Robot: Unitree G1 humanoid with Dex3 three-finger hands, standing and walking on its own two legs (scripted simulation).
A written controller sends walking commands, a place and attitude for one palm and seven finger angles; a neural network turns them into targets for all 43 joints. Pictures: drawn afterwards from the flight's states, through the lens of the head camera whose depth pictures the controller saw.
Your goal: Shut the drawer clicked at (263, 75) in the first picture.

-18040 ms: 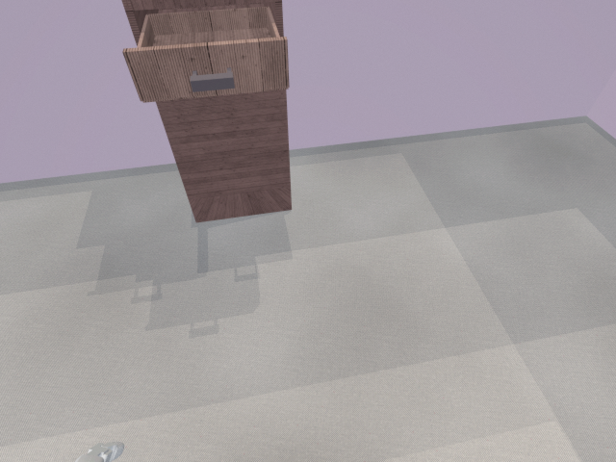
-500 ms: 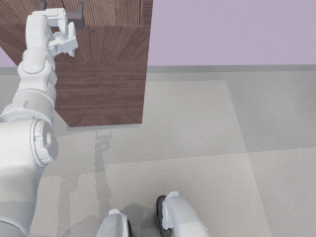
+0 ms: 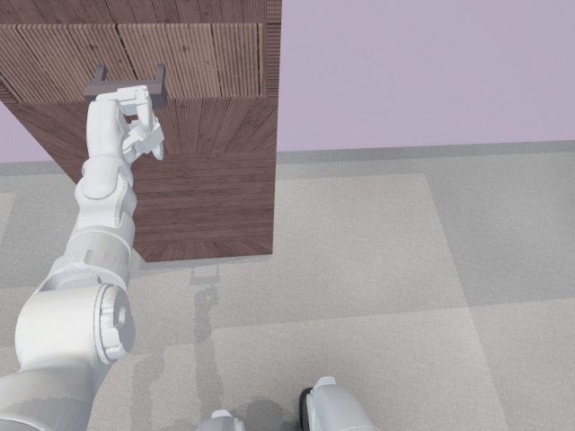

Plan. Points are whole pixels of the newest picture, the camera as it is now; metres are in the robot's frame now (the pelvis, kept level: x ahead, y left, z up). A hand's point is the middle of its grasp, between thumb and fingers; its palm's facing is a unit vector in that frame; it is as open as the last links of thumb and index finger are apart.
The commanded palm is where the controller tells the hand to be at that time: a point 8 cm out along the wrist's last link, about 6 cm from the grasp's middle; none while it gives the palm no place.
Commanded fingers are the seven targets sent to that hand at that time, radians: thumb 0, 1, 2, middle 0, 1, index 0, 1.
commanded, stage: draw the hand back to the body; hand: left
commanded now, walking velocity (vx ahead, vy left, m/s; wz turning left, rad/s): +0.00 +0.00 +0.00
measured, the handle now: (129, 83) +0.60 +0.17 +0.08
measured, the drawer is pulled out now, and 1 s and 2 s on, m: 0.00 0.00 0.00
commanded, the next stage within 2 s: step back with the hand held close in 1.40 s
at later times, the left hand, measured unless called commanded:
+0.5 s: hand (89, 194) +0.38 +0.17 +0.13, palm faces +0.01 -1.00 -0.04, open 3.3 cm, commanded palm +0.33 +0.22 +0.14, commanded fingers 0.00 0.90 0.90 -1.40 -1.60 -1.40 -1.60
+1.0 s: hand out of the picture +0.24 +0.23 +0.19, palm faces +0.34 -0.89 -0.31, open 3.2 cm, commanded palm +0.19 +0.27 +0.20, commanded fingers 0.00 0.90 0.90 -1.40 -1.60 -1.40 -1.60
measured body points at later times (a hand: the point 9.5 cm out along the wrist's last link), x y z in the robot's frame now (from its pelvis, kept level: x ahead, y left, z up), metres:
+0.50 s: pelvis +0.02 -0.01 +0.03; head +0.06 -0.02 +0.48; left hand +0.37 +0.23 +0.14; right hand +0.17 -0.25 -0.07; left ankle -0.04 +0.09 -0.69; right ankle +0.04 -0.12 -0.69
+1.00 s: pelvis +0.01 +0.00 +0.05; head +0.00 -0.02 +0.50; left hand +0.22 +0.27 +0.21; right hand +0.20 -0.20 -0.04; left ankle -0.04 +0.09 -0.69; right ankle +0.04 -0.12 -0.69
